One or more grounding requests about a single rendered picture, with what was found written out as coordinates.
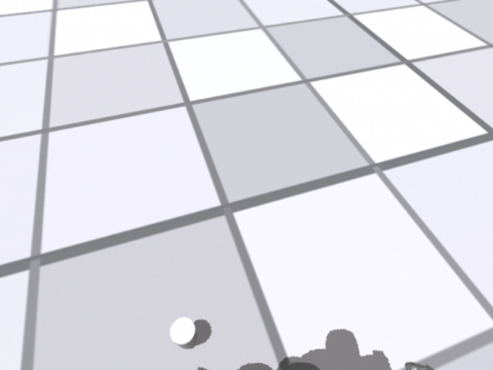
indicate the cup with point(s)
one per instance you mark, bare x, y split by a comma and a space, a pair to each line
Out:
183, 333

